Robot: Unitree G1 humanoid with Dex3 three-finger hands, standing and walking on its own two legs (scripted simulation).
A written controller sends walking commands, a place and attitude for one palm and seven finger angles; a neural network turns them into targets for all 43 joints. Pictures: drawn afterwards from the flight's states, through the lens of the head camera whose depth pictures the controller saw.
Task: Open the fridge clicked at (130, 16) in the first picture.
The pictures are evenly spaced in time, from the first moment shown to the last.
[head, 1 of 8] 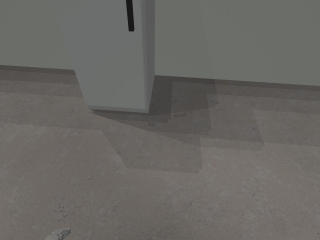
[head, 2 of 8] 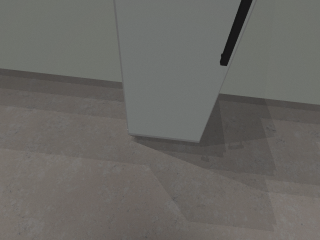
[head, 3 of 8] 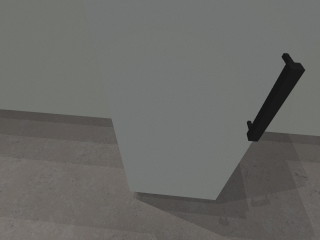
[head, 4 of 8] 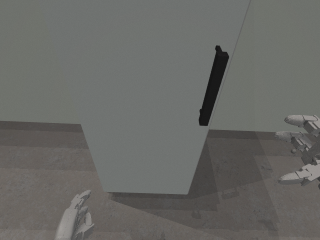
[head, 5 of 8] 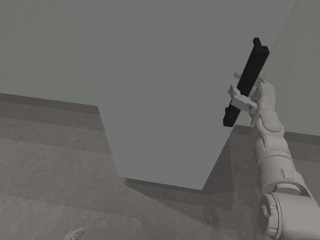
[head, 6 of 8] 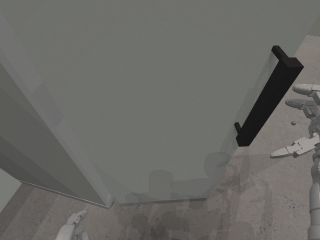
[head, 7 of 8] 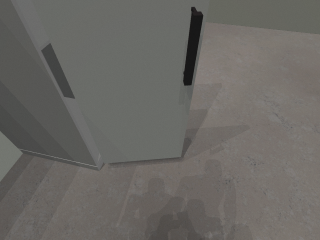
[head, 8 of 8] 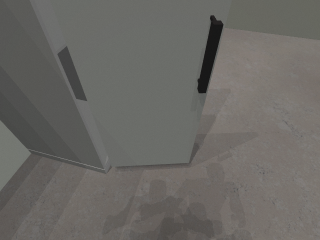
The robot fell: no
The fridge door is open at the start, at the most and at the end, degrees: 0 77 71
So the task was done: yes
